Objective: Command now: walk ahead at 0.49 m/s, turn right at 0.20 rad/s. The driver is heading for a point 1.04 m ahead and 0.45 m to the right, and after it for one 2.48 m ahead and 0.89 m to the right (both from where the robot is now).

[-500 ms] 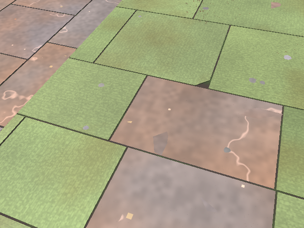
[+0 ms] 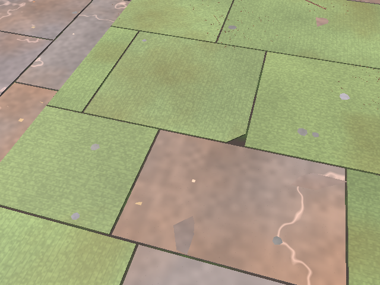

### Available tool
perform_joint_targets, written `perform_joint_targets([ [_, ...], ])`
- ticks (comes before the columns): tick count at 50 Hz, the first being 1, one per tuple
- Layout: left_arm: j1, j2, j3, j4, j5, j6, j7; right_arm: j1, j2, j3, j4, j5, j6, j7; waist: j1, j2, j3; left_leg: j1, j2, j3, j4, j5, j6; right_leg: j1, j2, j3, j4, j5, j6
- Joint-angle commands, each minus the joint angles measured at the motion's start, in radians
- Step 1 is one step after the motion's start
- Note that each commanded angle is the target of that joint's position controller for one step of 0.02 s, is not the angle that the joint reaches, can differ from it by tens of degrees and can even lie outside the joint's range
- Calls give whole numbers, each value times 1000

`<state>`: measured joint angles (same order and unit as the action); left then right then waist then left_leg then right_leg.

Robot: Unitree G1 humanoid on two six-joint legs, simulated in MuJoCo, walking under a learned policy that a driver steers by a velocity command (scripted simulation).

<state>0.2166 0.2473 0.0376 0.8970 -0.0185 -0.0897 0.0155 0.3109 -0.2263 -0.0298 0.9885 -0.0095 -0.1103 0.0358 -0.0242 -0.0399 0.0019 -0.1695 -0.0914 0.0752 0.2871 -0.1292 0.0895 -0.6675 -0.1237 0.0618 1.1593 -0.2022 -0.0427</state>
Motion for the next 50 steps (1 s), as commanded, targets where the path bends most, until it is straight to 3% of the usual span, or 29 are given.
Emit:
perform_joint_targets([
  [1,61,44,14,-32,7,11,5,-48,-128,-21,-49,-4,-23,-19,48,81,48,-97,291,-165,-203,103,159,-30,-45,19,-98,157,20],
  [6,-114,25,7,-91,0,0,-18,24,-158,-24,-28,5,-12,-39,-20,71,56,46,299,-70,-196,133,109,-47,0,-13,-397,329,7],
  [9,-197,19,1,-134,-4,1,-39,69,-167,-27,-8,12,2,-42,-53,69,85,170,335,-40,-168,134,98,-91,13,-31,-483,292,-2],
  [12,-241,25,1,-183,-5,1,-62,78,-180,-33,-3,17,23,-44,-53,75,95,277,372,-16,-94,212,76,-110,29,-66,-525,157,-31],
  [14,-199,51,13,-199,-4,1,-74,40,-207,-40,-21,19,38,-49,-12,108,51,285,372,26,29,507,50,11,80,-130,-541,48,-65],
  [15,-105,79,30,-185,-4,1,-76,18,-216,-43,-33,17,47,-53,44,121,-13,263,356,58,168,693,31,156,128,-169,-555,36,-86],
  [16,66,135,64,-139,-8,2,-72,11,-202,-37,-48,11,54,-57,123,99,-104,187,308,98,391,757,0,390,182,-177,-602,78,-119],
  [17,246,251,104,-111,-4,10,-53,20,-177,-22,-86,-6,45,-60,182,-40,-225,-88,253,119,745,458,-49,722,2,114,-625,104,-199],
  [18,242,320,109,-120,-4,6,-55,117,-30,23,-119,-18,3,-37,78,-260,-347,-516,33,-11,1055,-405,-94,1049,-215,677,-765,-68,-376],
  [19,273,220,86,-126,3,3,-51,7,-149,-4,-131,19,-40,-23,143,-144,-364,-627,75,-180,1135,-405,-60,1072,-212,730,-853,-83,-340],
  [20,217,179,74,-134,9,-1,-46,-83,-179,-14,-169,47,-60,-18,135,-108,-227,-691,119,-171,1116,-311,-35,970,-179,573,-849,23,-292],
  [21,129,155,65,-160,7,0,-46,-109,-171,-12,-175,36,-65,-25,92,14,-160,-643,166,-164,1042,-225,-32,812,-138,446,-856,133,-265],
  [22,61,129,57,-185,12,2,-47,-110,-172,-22,-173,18,-58,-32,51,52,-114,-570,195,-159,962,-181,-41,673,-105,362,-876,236,-250],
  [24,19,110,49,-205,17,1,-46,-78,-158,-30,-186,10,-26,-33,-2,26,-86,-474,216,-162,875,-155,-64,543,-58,294,-922,304,-247],
  [26,41,137,56,-204,7,-3,-35,-93,-136,-31,-204,-4,-6,-38,-11,22,-57,-469,204,-139,788,-108,-101,474,-34,233,-943,376,-254],
  [28,79,161,64,-197,3,-1,-19,-179,-124,-29,-240,-11,0,-44,11,13,-25,-493,185,-125,643,-3,-130,448,-9,198,-954,382,-244],
  [32,140,167,67,-187,-3,11,-5,-327,-95,-19,-288,1,-8,-37,69,-38,-7,-423,123,-116,337,216,-129,434,39,175,-928,250,-183],
  [36,182,166,70,-171,-10,18,-1,-397,-130,-28,-331,13,-21,-24,90,-55,1,-383,100,-145,220,217,-110,510,-1,271,-866,172,-163],
  [39,158,171,74,-180,-5,32,10,-354,-166,-44,-332,15,-37,-16,56,-83,-9,-313,94,-153,181,96,-77,576,-29,347,-780,204,-147],
  [40,140,162,71,-189,-3,37,10,-284,-177,-53,-314,13,-42,-19,19,-91,-37,-215,84,-132,148,81,-58,571,-5,348,-724,262,-133],
  [41,119,131,59,-205,1,38,6,-173,-206,-68,-292,2,-47,-24,-35,-75,-119,-27,122,-149,141,89,-23,527,51,314,-588,309,-103],
  [42,113,80,38,-231,19,35,1,-4,-265,-83,-279,-7,-44,-34,-101,32,-268,252,294,-312,164,47,38,381,124,223,-304,141,-63],
  [43,284,18,19,-252,-12,23,-3,70,-329,-100,-248,-14,-30,-30,-18,399,-375,571,515,-787,85,-111,211,1,252,124,6,-383,0],
  [44,286,127,34,-220,-28,21,1,44,-230,-81,-267,10,-25,-28,-38,298,-316,531,528,-868,39,-323,196,-127,162,152,149,-371,8],
  [45,167,185,50,-231,-20,28,0,-1,-164,-64,-282,14,-19,-33,-66,173,-182,396,482,-692,24,-313,143,-151,125,131,176,-270,15],
  [46,108,176,51,-244,-8,33,2,-54,-152,-56,-287,6,-11,-32,-46,91,-101,252,437,-554,3,-191,112,-110,85,95,152,-190,21],
  [47,71,161,54,-259,4,34,-1,-84,-137,-51,-279,1,-7,-31,-26,87,-42,148,395,-466,-24,-94,102,-84,58,89,104,-144,22],
  [48,78,141,54,-263,-2,38,-8,-97,-127,-46,-273,-6,-8,-31,-1,113,-23,82,361,-385,-53,-39,88,-38,32,83,74,-117,18],
  [50,89,99,48,-271,-12,50,-13,-92,-131,-51,-256,1,-16,-27,11,142,-13,35,338,-284,-97,35,97,-15,18,52,41,-93,20],
])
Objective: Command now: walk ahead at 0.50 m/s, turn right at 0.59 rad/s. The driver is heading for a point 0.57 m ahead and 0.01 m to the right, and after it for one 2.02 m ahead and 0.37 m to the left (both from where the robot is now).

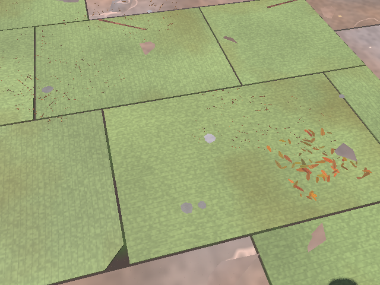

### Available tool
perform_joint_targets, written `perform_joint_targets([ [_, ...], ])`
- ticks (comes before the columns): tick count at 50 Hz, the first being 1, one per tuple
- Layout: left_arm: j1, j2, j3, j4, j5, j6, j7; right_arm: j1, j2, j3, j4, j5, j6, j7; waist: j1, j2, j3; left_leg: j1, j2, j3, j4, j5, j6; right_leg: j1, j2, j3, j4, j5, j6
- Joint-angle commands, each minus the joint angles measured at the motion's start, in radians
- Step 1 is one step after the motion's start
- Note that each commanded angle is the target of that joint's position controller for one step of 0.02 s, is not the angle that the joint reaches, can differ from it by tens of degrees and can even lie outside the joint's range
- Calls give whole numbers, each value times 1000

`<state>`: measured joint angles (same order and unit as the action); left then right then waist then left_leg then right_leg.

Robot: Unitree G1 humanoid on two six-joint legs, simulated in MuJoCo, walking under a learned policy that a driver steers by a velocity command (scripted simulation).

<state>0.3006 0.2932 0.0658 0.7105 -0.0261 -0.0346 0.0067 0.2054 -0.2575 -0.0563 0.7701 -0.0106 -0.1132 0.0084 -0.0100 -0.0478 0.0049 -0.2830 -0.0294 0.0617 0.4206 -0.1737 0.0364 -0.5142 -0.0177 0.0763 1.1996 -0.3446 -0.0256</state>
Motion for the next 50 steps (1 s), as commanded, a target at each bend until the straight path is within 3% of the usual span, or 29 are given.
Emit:
perform_joint_targets([
  [1,-8,45,18,-95,-3,0,-4,18,-112,-30,-29,5,-18,2,-1,143,-7,144,280,-235,-245,124,159,-185,-94,36,-19,70,7],
  [6,-97,34,14,-128,3,-1,-13,38,-157,-43,7,4,-10,-3,-16,114,3,204,281,-79,-257,283,152,-244,-101,24,-215,265,20],
  [9,-205,5,1,-154,6,-13,-31,78,-168,-40,31,11,1,-6,-60,103,31,217,263,-6,-254,277,132,-195,-83,-25,-395,372,7],
  [13,-313,-2,-8,-201,0,-22,-53,145,-199,-43,71,32,22,-1,-87,104,81,299,305,5,-240,281,133,-175,-52,-81,-541,301,-19],
  [15,-318,17,-2,-216,3,-24,-60,151,-217,-46,86,42,35,-2,-63,124,78,352,329,10,-189,417,125,-134,-26,-108,-589,204,-50],
  [16,-285,36,8,-213,8,-24,-60,143,-232,-48,89,46,40,-5,-31,146,49,366,328,24,-126,588,115,-60,2,-130,-613,163,-70],
  [17,-186,66,26,-188,14,-25,-58,130,-241,-49,93,48,46,-9,37,155,-16,359,309,56,0,747,96,92,40,-155,-663,183,-95],
  [18,-26,116,54,-138,15,-23,-49,132,-224,-40,93,45,49,-14,114,137,-111,270,270,97,189,780,67,346,69,-161,-703,261,-124],
  [19,152,203,81,-104,21,-14,-29,128,-173,-17,61,15,41,-17,178,14,-247,5,221,113,513,432,25,684,-117,83,-658,342,-186],
  [20,136,278,81,-103,22,-18,-27,237,-54,22,37,6,16,-1,69,-216,-372,-356,38,10,832,-399,-23,927,-362,600,-781,196,-353],
  [21,158,182,59,-105,23,-26,-31,154,-160,-4,50,42,-6,10,134,-93,-390,-444,66,-144,933,-406,-11,905,-366,643,-849,155,-338],
  [22,102,149,45,-96,23,-33,-34,62,-178,-11,11,66,-13,13,122,-80,-232,-507,105,-124,931,-322,-3,781,-325,464,-859,250,-294],
  [23,36,122,35,-95,17,-36,-36,32,-161,-7,9,52,-14,7,83,-14,-152,-479,146,-115,864,-234,-3,638,-275,341,-872,341,-260],
  [24,-19,93,27,-99,21,-39,-39,27,-157,-12,14,32,-9,3,48,-3,-101,-431,170,-113,804,-182,-11,520,-238,261,-902,404,-244],
  [25,-50,69,20,-102,27,-44,-40,58,-150,-14,22,29,4,4,12,-14,-87,-368,188,-124,775,-143,-16,443,-213,216,-940,419,-237],
  [28,-64,81,25,-74,27,-69,-37,93,-103,-9,37,29,41,2,-27,-12,-54,-339,191,-119,705,-68,-43,354,-210,126,-1026,445,-249],
  [30,-44,91,30,-47,36,-77,-27,36,-95,-8,21,27,51,-2,-13,-4,-11,-398,192,-133,628,24,-58,347,-207,63,-1057,442,-238],
  [34,-17,104,32,-9,39,-77,-13,-62,-80,-5,-4,32,47,10,28,-6,30,-415,153,-144,412,238,-49,382,-185,-62,-1079,407,-183],
  [37,-14,115,32,17,37,-70,-1,-142,-57,5,-38,18,39,25,57,1,60,-349,116,-87,256,313,-37,391,-181,-151,-1038,564,-153],
  [41,-28,148,44,36,16,-38,20,-150,-93,-10,-90,14,39,54,44,-42,19,-321,75,-42,185,179,0,518,-221,-172,-883,773,-111],
  [43,-64,165,50,27,7,-17,37,-23,-139,-35,-74,9,40,61,-24,-52,-56,-175,13,5,136,113,33,537,-204,-189,-688,930,-70],
  [44,-63,150,44,21,8,-10,42,90,-184,-59,-47,8,38,53,-76,-10,-116,-17,-23,5,62,214,61,493,-147,-219,-492,880,-29],
  [45,-17,110,26,-5,41,-15,42,167,-282,-83,-51,3,42,31,-86,161,-220,247,156,-237,94,656,135,272,-69,-234,-169,487,36],
  [46,145,1,-9,-18,65,-29,21,119,-341,-79,-85,-11,41,27,38,337,-382,565,410,-678,110,928,367,-84,118,-104,182,-386,96],
  [47,89,98,4,2,41,-39,5,130,-269,-70,-115,-1,52,29,-53,193,-500,559,384,-693,39,720,365,-106,75,60,252,-339,74],
  [48,-13,122,11,-28,11,-34,4,66,-221,-58,-130,7,58,28,-53,140,-370,451,337,-576,7,540,318,-169,38,43,221,-247,58],
  [49,-62,115,10,-31,19,-23,17,16,-181,-47,-133,25,70,22,-31,51,-244,304,284,-496,-31,388,263,-181,0,19,144,-171,58],
  [50,-83,123,16,-35,30,-7,30,-20,-162,-40,-144,26,81,14,-9,65,-170,162,260,-465,-67,307,243,-149,-22,18,79,-122,61],
])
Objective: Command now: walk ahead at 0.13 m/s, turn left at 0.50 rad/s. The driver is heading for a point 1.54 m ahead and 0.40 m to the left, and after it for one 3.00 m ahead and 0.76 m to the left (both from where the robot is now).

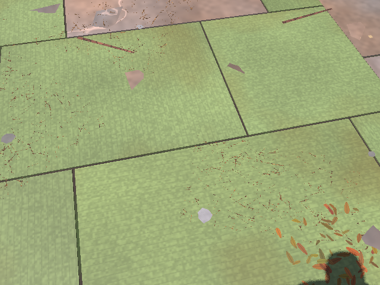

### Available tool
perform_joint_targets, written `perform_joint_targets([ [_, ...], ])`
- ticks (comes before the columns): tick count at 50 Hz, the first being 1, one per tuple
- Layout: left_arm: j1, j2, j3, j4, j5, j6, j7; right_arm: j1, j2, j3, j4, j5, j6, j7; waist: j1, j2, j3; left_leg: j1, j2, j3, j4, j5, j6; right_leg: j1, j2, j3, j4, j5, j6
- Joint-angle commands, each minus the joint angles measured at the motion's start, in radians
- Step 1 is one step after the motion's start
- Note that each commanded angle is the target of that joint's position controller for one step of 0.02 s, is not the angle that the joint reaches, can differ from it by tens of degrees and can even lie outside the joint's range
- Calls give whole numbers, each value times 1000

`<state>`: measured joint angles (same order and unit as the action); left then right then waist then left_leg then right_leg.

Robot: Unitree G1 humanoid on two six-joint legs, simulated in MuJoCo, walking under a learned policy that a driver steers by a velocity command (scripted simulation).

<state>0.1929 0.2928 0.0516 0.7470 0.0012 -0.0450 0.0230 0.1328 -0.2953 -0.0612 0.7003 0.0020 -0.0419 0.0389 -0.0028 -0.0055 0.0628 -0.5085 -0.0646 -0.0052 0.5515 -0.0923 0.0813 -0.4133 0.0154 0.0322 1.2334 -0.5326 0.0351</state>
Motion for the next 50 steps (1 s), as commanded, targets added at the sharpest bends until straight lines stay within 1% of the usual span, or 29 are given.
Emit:
perform_joint_targets([
  [1,36,126,35,-78,5,20,17,33,-122,-34,-84,2,16,-21,14,59,-199,284,264,-380,-230,170,185,-182,-64,66,-4,95,-1],
  [3,68,97,32,-72,12,32,25,13,-138,-41,-99,-14,20,-28,35,99,-189,196,225,-335,-246,199,177,-126,-45,47,-82,129,9],
  [6,52,80,27,-72,17,33,37,33,-161,-51,-103,-6,26,-49,24,96,-225,215,217,-336,-223,221,173,-144,-31,59,-187,176,36],
  [9,5,78,28,-82,11,39,39,24,-163,-52,-118,5,46,-67,7,111,-223,219,193,-376,-229,-25,142,-158,-24,79,-278,239,50],
  [12,-36,75,27,-95,6,31,31,20,-163,-54,-130,3,63,-74,-11,144,-190,207,176,-422,-235,-167,126,-134,-11,86,-385,252,50],
  [16,-46,82,31,-99,-4,6,16,36,-159,-56,-138,2,77,-71,-27,169,-188,254,182,-494,-193,-83,125,-54,14,85,-535,207,31],
  [17,-37,85,34,-97,-8,1,11,35,-157,-56,-141,5,80,-70,-22,175,-187,268,180,-513,-178,-43,120,-23,21,81,-593,207,22],
  [19,24,92,43,-77,-10,-8,1,10,-148,-54,-151,20,88,-71,26,167,-181,242,136,-511,-125,-10,82,120,15,58,-819,337,-6],
  [20,48,141,58,-73,2,-8,2,31,-116,-45,-155,21,90,-72,21,103,-197,159,85,-462,-41,-125,37,243,-101,129,-873,401,-45],
  [21,2,236,77,-90,27,6,9,88,-71,-35,-168,20,85,-66,-48,-181,-178,-22,-67,-262,165,-415,-32,326,-321,348,-892,603,-170],
  [22,12,206,76,-94,55,9,5,55,-146,-58,-180,11,70,-60,-10,-286,-161,-126,-88,-161,406,-544,-83,278,-431,486,-923,727,-296],
  [23,-26,157,63,-115,45,9,8,72,-200,-78,-159,6,67,-57,-19,-187,-156,-131,-35,-166,554,-487,-110,267,-415,416,-900,738,-296],
  [24,-63,119,53,-124,29,12,12,90,-192,-82,-132,13,77,-59,-28,-128,-142,-131,-24,-149,612,-428,-129,260,-344,310,-879,723,-249],
  [25,-79,100,47,-130,14,15,15,104,-167,-78,-115,12,90,-64,-28,-109,-131,-144,-16,-137,670,-380,-148,270,-296,239,-865,706,-217],
  [26,-82,93,41,-132,7,19,18,108,-139,-70,-113,14,100,-62,-21,-111,-119,-155,-10,-124,714,-350,-163,269,-280,194,-865,728,-215],
  [28,-66,101,42,-129,14,31,23,69,-103,-57,-135,25,105,-58,-1,-140,-101,-157,9,-63,657,-300,-180,280,-243,112,-884,713,-218],
  [31,-15,129,53,-115,18,46,29,-6,-75,-42,-174,23,100,-53,48,-177,-125,-134,48,-36,494,-304,-195,359,-271,95,-879,722,-245],
  [33,-24,154,61,-111,11,49,22,-10,-54,-30,-183,13,97,-45,48,-187,-147,-27,62,-12,373,-339,-182,334,-284,74,-871,740,-253],
  [36,-34,171,64,-101,-6,48,5,9,-71,-33,-176,12,97,-39,46,-205,-153,94,53,29,213,-333,-153,305,-302,76,-858,738,-261],
  [38,-50,169,60,-89,-23,47,0,50,-66,-34,-157,11,96,-34,17,-194,-146,188,42,45,20,-221,-116,287,-293,72,-818,712,-241],
  [39,-54,155,54,-81,-32,47,0,88,-60,-34,-137,9,94,-32,-7,-180,-143,280,27,61,-134,-99,-88,251,-275,54,-785,684,-211],
  [40,0,123,42,-54,-29,41,-3,97,-80,-37,-137,4,92,-35,-5,-131,-155,405,54,8,-216,23,-60,178,-245,25,-746,587,-144],
  [41,25,53,17,-63,16,33,-12,118,-147,-46,-150,-3,91,-48,23,84,-218,571,250,-231,-203,308,-9,35,-162,-60,-567,297,-44],
  [42,-10,28,5,-95,28,27,-11,69,-168,-40,-155,-28,83,-46,31,281,-190,487,415,-373,-184,416,158,-84,-84,-74,-497,-50,17],
  [43,-73,100,24,-97,17,32,-1,70,-116,-30,-156,-40,65,-41,-31,209,-179,423,404,-371,-213,314,213,-74,-100,-15,-384,-87,37],
  [44,-75,121,35,-86,2,39,1,49,-90,-18,-137,-43,49,-40,-16,191,-154,400,362,-322,-222,259,191,-77,-101,4,-323,-62,40],
  [46,-35,122,44,-50,7,57,10,-11,-97,-18,-128,-19,34,-42,5,175,-119,372,308,-258,-222,225,139,-81,-103,19,-299,17,51],
  [48,5,95,39,-28,4,60,9,-32,-77,-10,-114,-18,33,-47,27,149,-123,327,273,-199,-209,305,131,-10,-91,11,-304,80,62],
  [50,4,62,26,-20,-1,57,5,-41,-60,-6,-102,-17,37,-47,19,147,-128,332,246,-167,-192,301,125,39,-87,-6,-410,110,61],
])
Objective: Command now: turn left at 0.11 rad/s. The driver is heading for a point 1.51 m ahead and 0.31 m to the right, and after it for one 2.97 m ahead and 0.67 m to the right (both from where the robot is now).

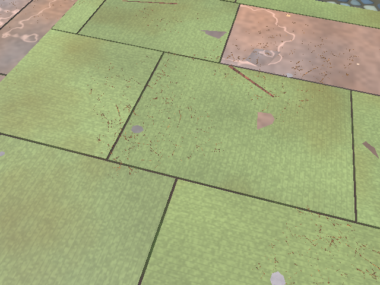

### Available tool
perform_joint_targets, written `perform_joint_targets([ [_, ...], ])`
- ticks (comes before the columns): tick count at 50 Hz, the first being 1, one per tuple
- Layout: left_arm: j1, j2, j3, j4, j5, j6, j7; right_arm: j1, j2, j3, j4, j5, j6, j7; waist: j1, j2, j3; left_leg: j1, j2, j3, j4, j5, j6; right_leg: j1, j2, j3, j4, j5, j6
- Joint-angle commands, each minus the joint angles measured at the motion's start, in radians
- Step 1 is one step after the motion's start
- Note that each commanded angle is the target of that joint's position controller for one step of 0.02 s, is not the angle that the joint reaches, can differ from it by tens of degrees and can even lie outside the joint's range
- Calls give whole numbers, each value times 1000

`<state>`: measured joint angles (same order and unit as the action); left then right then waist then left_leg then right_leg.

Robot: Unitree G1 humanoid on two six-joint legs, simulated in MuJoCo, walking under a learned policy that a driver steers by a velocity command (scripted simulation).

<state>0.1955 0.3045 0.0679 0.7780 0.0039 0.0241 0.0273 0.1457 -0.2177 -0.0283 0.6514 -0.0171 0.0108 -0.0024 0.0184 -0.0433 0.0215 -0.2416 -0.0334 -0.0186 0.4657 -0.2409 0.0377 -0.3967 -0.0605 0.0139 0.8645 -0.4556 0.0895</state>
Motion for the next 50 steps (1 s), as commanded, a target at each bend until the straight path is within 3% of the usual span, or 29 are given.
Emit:
perform_joint_targets([
  [1,-15,42,5,-53,-4,-13,0,-45,-136,-38,-44,2,-13,-6,-15,186,-87,75,217,-162,-99,440,174,39,-7,8,-95,36,5],
  [3,-18,43,1,-51,-6,-15,-2,-37,-136,-36,-26,4,-8,-6,-22,183,-92,86,227,-192,-90,395,182,83,0,1,-208,68,-1],
  [5,21,36,-5,-31,1,-21,-6,-47,-121,-28,-6,16,-7,-5,13,157,-83,47,200,-186,-78,282,142,202,10,-10,-440,286,-23],
  [6,25,63,-3,-29,17,-23,-6,-13,-109,-25,10,13,-13,-3,5,120,-87,13,173,-181,-75,191,95,274,-16,31,-466,420,-39],
  [7,28,120,6,-35,20,-24,-3,14,-107,-24,17,-2,-21,2,-30,41,-78,-20,120,-142,-52,76,52,299,-66,73,-444,537,-67],
  [8,11,149,18,-12,4,-24,-6,34,-109,-28,22,-5,-23,5,-62,-57,-58,-4,64,-82,-69,14,18,228,-53,53,-409,401,-104],
  [9,1,98,9,-18,1,-29,-12,-15,-131,-30,29,-7,-19,1,-19,-32,-34,29,50,-63,-38,0,-4,166,-35,51,-434,287,-112],
  [10,-3,73,1,-9,10,-34,-12,-37,-128,-33,28,0,-15,-4,-18,-27,-26,38,50,-58,-24,5,-4,143,-31,53,-451,248,-102],
  [12,-11,56,-6,-2,13,-47,-10,-33,-116,-33,39,3,-2,-13,-17,-28,-15,33,55,-63,-19,51,1,143,-19,43,-453,267,-85],
  [21,16,46,-16,54,6,-51,5,15,-105,-39,130,9,-5,-22,-10,42,-11,32,56,-57,-21,97,-14,165,0,28,-436,267,-86],
  [29,21,31,-21,114,3,-47,6,46,-109,-40,218,12,-7,-33,-13,49,-4,49,57,-50,-25,128,-21,172,15,17,-443,286,-90],
  [30,40,28,-20,130,1,-44,7,65,-107,-40,236,14,-6,-34,-14,47,-24,55,44,-36,-24,23,-16,178,28,4,-444,184,-95],
  [32,45,47,-11,137,-13,-39,12,79,-125,-49,249,27,-5,-38,-16,33,34,-22,20,-22,-6,-342,11,116,37,15,-441,-144,-134],
  [33,45,47,-12,132,-17,-43,14,76,-123,-48,247,30,-12,-39,-14,28,82,-76,27,-36,-7,-439,26,80,22,43,-455,-251,-155],
  [35,76,54,-9,137,-27,-68,12,76,-105,-44,247,40,-45,-34,-6,9,127,-138,44,-54,18,-439,41,79,-25,123,-478,-304,-196],
  [38,144,101,9,162,-32,-97,0,38,-68,-38,239,46,-92,-12,10,-95,102,-201,15,20,167,-239,28,183,-160,339,-590,-307,-279],
  [39,138,112,12,161,-33,-99,-3,39,-59,-36,239,49,-102,-5,-2,-127,105,-189,13,42,192,-189,35,184,-206,403,-630,-295,-306],
  [41,69,105,8,135,-37,-98,-10,108,-59,-37,268,55,-113,3,-56,-129,116,-34,17,37,82,-176,67,83,-188,363,-604,-201,-289],
  [42,-18,79,-1,102,-39,-99,-13,208,-80,-45,311,55,-117,5,-109,-84,110,93,27,4,2,-145,79,12,-117,248,-521,-73,-239],
  [43,-80,34,-14,67,-37,-111,-16,326,-147,-67,358,55,-121,3,-145,77,86,257,116,-188,-87,-119,121,-122,4,70,-270,134,-163],
  [44,-94,21,-15,33,-27,-136,-15,459,-263,-99,392,51,-121,11,-178,327,26,485,300,-511,-192,47,218,-333,103,-56,61,151,-100],
  [45,-89,51,-8,34,-33,-149,-18,452,-196,-75,383,27,-125,18,-160,273,15,528,384,-626,-205,174,265,-470,95,27,255,-91,-105],
  [46,-61,48,-8,41,-52,-153,-27,404,-146,-57,371,14,-127,20,-117,178,39,529,388,-560,-184,214,258,-535,45,70,364,-73,-133],
  [47,-60,31,-13,45,-60,-153,-35,372,-125,-48,356,14,-126,21,-98,133,39,528,367,-473,-191,237,238,-577,11,59,398,-9,-154],
  [48,-88,27,-14,36,-53,-152,-41,352,-115,-39,354,22,-119,21,-89,97,68,511,350,-393,-215,288,212,-611,-22,40,369,53,-161],
  [50,-121,3,-16,19,-35,-146,-55,348,-76,-21,359,24,-100,13,-76,121,72,432,291,-263,-264,355,164,-542,-53,0,268,147,-147],
])
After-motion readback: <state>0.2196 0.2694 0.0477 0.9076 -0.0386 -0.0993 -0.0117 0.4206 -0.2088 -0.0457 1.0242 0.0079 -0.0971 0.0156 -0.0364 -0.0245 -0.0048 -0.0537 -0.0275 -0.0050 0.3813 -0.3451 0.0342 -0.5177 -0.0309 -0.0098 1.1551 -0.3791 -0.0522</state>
